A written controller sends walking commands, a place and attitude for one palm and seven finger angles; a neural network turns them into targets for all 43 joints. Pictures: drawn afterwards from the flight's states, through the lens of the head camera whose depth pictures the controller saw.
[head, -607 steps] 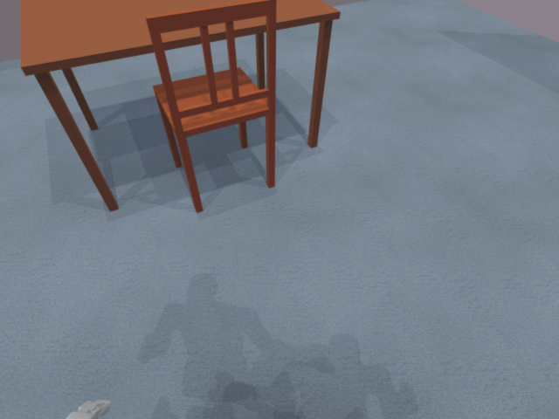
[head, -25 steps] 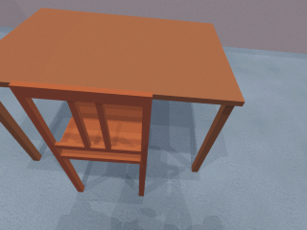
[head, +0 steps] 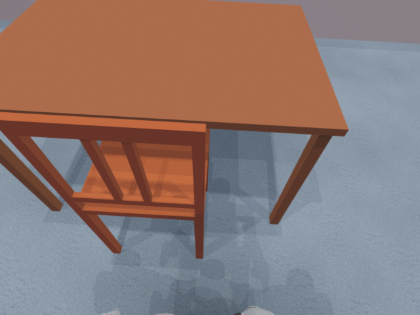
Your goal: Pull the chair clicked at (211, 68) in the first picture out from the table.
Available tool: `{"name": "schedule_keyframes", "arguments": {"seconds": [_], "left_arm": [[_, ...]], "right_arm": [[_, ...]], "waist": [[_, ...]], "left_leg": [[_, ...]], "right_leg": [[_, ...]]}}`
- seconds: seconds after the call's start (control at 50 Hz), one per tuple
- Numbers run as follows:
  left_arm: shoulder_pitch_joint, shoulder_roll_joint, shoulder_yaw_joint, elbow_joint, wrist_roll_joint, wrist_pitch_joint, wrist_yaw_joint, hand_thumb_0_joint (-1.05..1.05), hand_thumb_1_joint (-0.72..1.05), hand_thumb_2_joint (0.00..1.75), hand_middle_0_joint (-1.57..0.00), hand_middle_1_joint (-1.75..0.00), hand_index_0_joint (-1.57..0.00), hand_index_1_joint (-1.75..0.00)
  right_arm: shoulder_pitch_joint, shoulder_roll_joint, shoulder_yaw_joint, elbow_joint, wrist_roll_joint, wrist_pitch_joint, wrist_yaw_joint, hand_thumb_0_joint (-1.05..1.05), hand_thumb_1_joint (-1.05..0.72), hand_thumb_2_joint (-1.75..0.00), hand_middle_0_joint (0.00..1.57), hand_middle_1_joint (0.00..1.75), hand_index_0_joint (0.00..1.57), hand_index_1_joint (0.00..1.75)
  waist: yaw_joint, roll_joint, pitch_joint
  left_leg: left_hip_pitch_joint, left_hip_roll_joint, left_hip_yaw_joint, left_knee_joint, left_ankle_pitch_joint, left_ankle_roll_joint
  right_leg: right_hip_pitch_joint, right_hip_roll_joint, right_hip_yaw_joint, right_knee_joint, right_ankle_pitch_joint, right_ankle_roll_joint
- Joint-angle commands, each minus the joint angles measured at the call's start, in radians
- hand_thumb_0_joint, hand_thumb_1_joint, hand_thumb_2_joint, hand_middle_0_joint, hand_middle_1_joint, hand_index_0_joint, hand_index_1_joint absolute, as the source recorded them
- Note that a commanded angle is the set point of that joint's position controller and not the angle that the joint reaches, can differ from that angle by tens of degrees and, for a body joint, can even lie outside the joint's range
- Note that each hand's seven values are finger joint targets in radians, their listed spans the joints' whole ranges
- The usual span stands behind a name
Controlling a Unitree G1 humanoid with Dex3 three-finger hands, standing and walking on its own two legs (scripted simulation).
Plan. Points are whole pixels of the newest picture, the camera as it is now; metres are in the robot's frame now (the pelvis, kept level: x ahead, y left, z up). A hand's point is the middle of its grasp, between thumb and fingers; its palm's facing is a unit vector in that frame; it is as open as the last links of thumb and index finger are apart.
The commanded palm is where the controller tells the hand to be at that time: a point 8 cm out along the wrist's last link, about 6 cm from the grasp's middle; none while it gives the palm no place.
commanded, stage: come to a stop and stand still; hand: left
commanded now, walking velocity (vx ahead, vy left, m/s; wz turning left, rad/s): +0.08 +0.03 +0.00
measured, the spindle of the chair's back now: (105, 171) +0.43 +0.29 -0.07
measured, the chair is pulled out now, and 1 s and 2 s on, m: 0.00 0.00 0.00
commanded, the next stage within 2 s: look again from close up in 0.58 s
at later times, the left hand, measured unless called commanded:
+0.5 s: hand out of the picture -0.05 +0.15 -0.16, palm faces +0.00 -0.99 -0.16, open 7.4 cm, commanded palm none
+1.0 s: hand out of the picture +0.03 +0.19 -0.16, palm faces -0.03 -0.98 -0.22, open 7.4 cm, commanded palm none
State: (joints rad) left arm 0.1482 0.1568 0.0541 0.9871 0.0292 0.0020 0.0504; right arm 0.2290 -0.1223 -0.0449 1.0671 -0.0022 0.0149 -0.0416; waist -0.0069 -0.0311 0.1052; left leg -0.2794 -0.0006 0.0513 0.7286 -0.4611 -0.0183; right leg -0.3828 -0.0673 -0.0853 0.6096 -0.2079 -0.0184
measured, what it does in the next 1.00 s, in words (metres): steps on the spot: right foot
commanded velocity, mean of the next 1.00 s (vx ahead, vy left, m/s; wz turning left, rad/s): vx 0.02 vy -0.02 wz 0.00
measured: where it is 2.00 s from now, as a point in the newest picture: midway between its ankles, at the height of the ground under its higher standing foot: outside the picture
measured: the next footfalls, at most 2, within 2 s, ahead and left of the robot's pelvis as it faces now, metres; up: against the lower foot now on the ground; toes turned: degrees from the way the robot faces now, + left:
right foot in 0.28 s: +0.01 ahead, -0.11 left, +0.00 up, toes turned -3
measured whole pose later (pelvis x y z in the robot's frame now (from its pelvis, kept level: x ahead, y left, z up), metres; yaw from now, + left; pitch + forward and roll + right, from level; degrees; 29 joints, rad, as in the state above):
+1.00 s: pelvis +0.00 +0.01 +0.01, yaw -2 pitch -1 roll +0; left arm 0.26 0.17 -0.01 1.06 0.01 -0.02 0.04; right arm 0.28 -0.15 0.02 1.11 -0.01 -0.02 -0.02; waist -0.01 0.00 0.03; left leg -0.19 0.01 0.09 0.47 -0.27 0.02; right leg -0.18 -0.01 -0.01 0.50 -0.30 0.00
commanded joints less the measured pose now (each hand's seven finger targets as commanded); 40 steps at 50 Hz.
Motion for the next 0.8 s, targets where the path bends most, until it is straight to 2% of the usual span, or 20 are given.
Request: {"name": "schedule_keyframes", "arguments": {"seconds": [0.0, 0.02, 0.04, 0.06, 0.08, 0.1, 0.14, 0.18, 0.22, 0.26, 0.32, 0.38, 0.4, 0.42, 0.44, 0.46, 0.48, 0.6, 0.66, 0.78], "left_arm": [[0.050, 0.115, 0.024, -0.062, -0.009, 0.028, -0.007, 0.00, 0.90, 0.90, -0.20, -0.30, -0.20, -0.30], [0.054, 0.068, 0.016, -0.079, -0.014, 0.036, -0.014, 0.00, 0.90, 0.90, -0.20, -0.30, -0.20, -0.30], [0.051, 0.058, 0.013, -0.079, -0.009, 0.043, -0.011, 0.00, 0.90, 0.90, -0.20, -0.30, -0.20, -0.30], [0.053, 0.063, 0.011, -0.064, 0.000, 0.039, -0.013, 0.00, 0.90, 0.90, -0.20, -0.30, -0.20, -0.30], [0.105, 0.050, 0.009, -0.041, 0.006, 0.035, -0.021, 0.00, 0.90, 0.90, -0.20, -0.30, -0.20, -0.30], [0.151, 0.029, -0.001, -0.014, 0.005, 0.029, -0.026, 0.00, 0.90, 0.90, -0.20, -0.30, -0.20, -0.30], [0.166, 0.016, -0.016, 0.002, 0.001, 0.013, -0.033, 0.00, 0.90, 0.90, -0.20, -0.30, -0.20, -0.30], [0.144, 0.008, -0.023, 0.006, -0.003, 0.000, -0.033, 0.00, 0.90, 0.90, -0.20, -0.30, -0.20, -0.30], [0.177, 0.021, -0.027, 0.032, -0.008, -0.012, -0.031, 0.00, 0.90, 0.90, -0.20, -0.30, -0.20, -0.30], [0.223, 0.054, -0.031, 0.068, -0.012, -0.026, -0.023, 0.00, 0.90, 0.90, -0.20, -0.30, -0.20, -0.30], [0.225, 0.063, -0.038, 0.099, -0.016, -0.033, -0.022, 0.00, 0.90, 0.90, -0.20, -0.30, -0.20, -0.30], [0.231, 0.055, -0.046, 0.114, -0.018, -0.031, -0.020, 0.00, 0.90, 0.90, -0.20, -0.30, -0.20, -0.30], [0.314, 0.098, -0.042, 0.150, 0.000, -0.052, 0.024, 0.00, 0.90, 0.90, -0.20, -0.30, -0.20, -0.30], [0.251, 0.126, -0.044, 0.101, -0.014, -0.058, 0.018, 0.00, 0.90, 0.90, -0.20, -0.30, -0.20, -0.30], [0.217, 0.142, -0.042, 0.074, -0.015, -0.064, 0.007, 0.00, 0.90, 0.90, -0.20, -0.30, -0.20, -0.30], [0.208, 0.128, -0.043, 0.065, -0.015, -0.061, 0.003, 0.00, 0.90, 0.90, -0.20, -0.30, -0.20, -0.30], [0.207, 0.110, -0.046, 0.062, -0.016, -0.059, 0.001, 0.00, 0.90, 0.90, -0.20, -0.30, -0.20, -0.30], [0.233, 0.073, -0.056, 0.062, -0.016, -0.046, -0.002, 0.00, 0.90, 0.90, -0.20, -0.30, -0.20, -0.30], [0.233, 0.076, -0.054, 0.056, -0.017, -0.040, -0.003, 0.00, 0.90, 0.90, -0.20, -0.30, -0.20, -0.30], [0.217, 0.093, -0.052, 0.052, -0.019, -0.036, -0.003, 0.00, 0.90, 0.90, -0.20, -0.30, -0.20, -0.30]], "right_arm": [[0.223, -0.050, -0.008, 0.001, -0.013, -0.005, 0.012, 0.00, -0.90, -0.90, 0.20, 0.30, 0.20, 0.30], [0.180, -0.103, -0.014, -0.030, -0.026, -0.012, 0.013, 0.00, -0.90, -0.90, 0.20, 0.30, 0.20, 0.30], [0.113, -0.138, -0.018, -0.062, -0.031, -0.021, 0.015, 0.00, -0.90, -0.90, 0.20, 0.30, 0.20, 0.30], [0.049, -0.133, -0.009, -0.076, -0.029, -0.028, 0.012, 0.00, -0.90, -0.90, 0.20, 0.30, 0.20, 0.30], [0.000, -0.125, 0.001, -0.082, -0.030, -0.031, 0.009, 0.00, -0.90, -0.90, 0.20, 0.30, 0.20, 0.30], [-0.019, -0.126, 0.003, -0.083, -0.028, -0.036, 0.008, 0.00, -0.90, -0.90, 0.20, 0.30, 0.20, 0.30], [0.012, -0.126, 0.005, -0.065, -0.027, -0.040, 0.007, 0.00, -0.90, -0.90, 0.20, 0.30, 0.20, 0.30], [0.071, -0.132, 0.002, -0.039, -0.029, -0.038, 0.007, 0.00, -0.90, -0.90, 0.20, 0.30, 0.20, 0.30], [0.095, -0.131, 0.005, -0.019, -0.021, -0.038, 0.006, 0.00, -0.90, -0.90, 0.20, 0.30, 0.20, 0.30], [0.093, -0.102, 0.017, -0.009, -0.011, -0.050, 0.007, 0.00, -0.90, -0.90, 0.20, 0.30, 0.20, 0.30], [0.084, -0.106, 0.021, 0.015, -0.008, -0.044, 0.007, 0.00, -0.90, -0.90, 0.20, 0.30, 0.20, 0.30], [0.086, -0.092, 0.030, 0.043, -0.006, -0.039, 0.008, 0.00, -0.90, -0.90, 0.20, 0.30, 0.20, 0.30], [-0.004, -0.152, 0.025, -0.023, -0.002, -0.051, 0.016, 0.00, -0.90, -0.90, 0.20, 0.30, 0.20, 0.30], [0.055, -0.091, 0.029, -0.044, -0.004, -0.037, 0.022, 0.00, -0.90, -0.90, 0.20, 0.30, 0.20, 0.30], [0.065, -0.089, 0.031, -0.042, -0.015, -0.030, 0.030, 0.00, -0.90, -0.90, 0.20, 0.30, 0.20, 0.30], [0.085, -0.098, 0.028, -0.044, -0.014, -0.031, 0.029, 0.00, -0.90, -0.90, 0.20, 0.30, 0.20, 0.30], [0.093, -0.093, 0.028, -0.040, -0.014, -0.033, 0.028, 0.00, -0.90, -0.90, 0.20, 0.30, 0.20, 0.30], [0.120, -0.103, 0.034, -0.033, -0.010, -0.045, 0.022, 0.00, -0.90, -0.90, 0.20, 0.30, 0.20, 0.30], [0.115, -0.107, 0.037, -0.024, -0.011, -0.048, 0.020, 0.00, -0.90, -0.90, 0.20, 0.30, 0.20, 0.30], [0.109, -0.115, 0.040, -0.005, -0.010, -0.052, 0.018, 0.00, -0.90, -0.90, 0.20, 0.30, 0.20, 0.30]], "waist": [[-0.034, -0.009, -0.077], [-0.022, 0.191, -0.026], [-0.017, 0.318, 0.018], [0.005, 0.257, 0.038], [0.040, 0.171, 0.025], [0.053, 0.146, 0.001], [0.035, 0.142, -0.023], [0.002, 0.138, -0.037], [0.008, 0.104, -0.053], [0.007, 0.050, -0.066], [-0.002, -0.053, -0.094], [-0.001, -0.020, -0.040], [0.042, -0.014, -0.034], [-0.026, 0.002, -0.091], [-0.015, 0.038, -0.118], [-0.030, 0.050, -0.105], [-0.033, 0.067, -0.061], [-0.009, -0.001, -0.025], [0.002, 0.043, -0.022], [0.010, 0.020, -0.043]], "left_leg": [[0.159, 0.058, -0.048, -0.320, 0.143, 0.031], [0.021, 0.198, -0.240, -0.464, 0.029, 0.092], [-0.129, 0.308, -0.372, -0.606, -0.072, 0.153], [-0.214, 0.303, -0.364, -0.626, -0.070, 0.184], [-0.192, 0.265, -0.300, -0.592, -0.033, 0.175], [-0.134, 0.239, -0.243, -0.562, 0.016, 0.167], [0.007, 0.223, -0.188, -0.520, 0.139, 0.160], [0.099, 0.229, -0.193, -0.481, 0.232, 0.162], [0.111, 0.196, -0.170, -0.403, 0.336, 0.128], [0.091, 0.122, -0.096, -0.337, 0.433, 0.071], [0.144, 0.104, -0.058, -0.331, 0.355, 0.045], [0.138, 0.100, -0.053, -0.366, 0.311, 0.040], [0.072, 0.115, -0.031, -0.158, 0.401, 0.017], [0.071, 0.073, -0.040, -0.199, 0.148, 0.022], [0.097, 0.055, -0.025, -0.200, 0.153, 0.016], [0.093, 0.058, -0.029, -0.207, 0.157, 0.019], [0.080, 0.066, -0.044, -0.222, 0.189, 0.024], [0.032, 0.090, -0.074, -0.295, 0.236, 0.046], [0.027, 0.094, -0.080, -0.321, 0.251, 0.051], [0.053, 0.099, -0.072, -0.332, 0.312, 0.051]], "right_leg": [[-0.104, -0.097, 0.173, -0.137, -0.128, -0.068], [-0.101, 0.009, 0.093, -0.037, -0.235, -0.012], [-0.036, 0.054, 0.048, 0.140, -0.255, 0.013], [0.030, 0.028, 0.111, 0.228, -0.226, 0.005], [0.048, 0.029, 0.114, 0.263, -0.185, 0.004], [0.047, 0.028, 0.106, 0.241, -0.170, 0.007], [0.028, 0.027, 0.078, 0.123, -0.178, 0.015], [0.049, 0.030, 0.063, -0.016, -0.202, 0.016], [0.141, 0.027, 0.077, -0.202, -0.059, 0.013], [0.220, -0.033, 0.150, -0.236, 0.162, -0.012], [0.197, -0.044, 0.162, -0.236, 0.194, -0.023], [0.160, -0.040, 0.166, -0.269, 0.117, -0.021], [0.161, -0.083, 0.220, -0.254, 0.486, 0.008], [0.159, -0.115, 0.245, -0.274, 0.213, -0.028], [0.140, -0.098, 0.256, -0.280, 0.057, -0.054], [0.097, -0.087, 0.248, -0.284, -0.086, -0.061], [0.058, -0.066, 0.237, -0.274, -0.122, -0.060], [0.104, -0.018, 0.180, -0.218, -0.070, -0.035], [0.126, -0.012, 0.170, -0.202, -0.037, -0.031], [0.163, -0.018, 0.165, -0.191, 0.055, -0.024]]}}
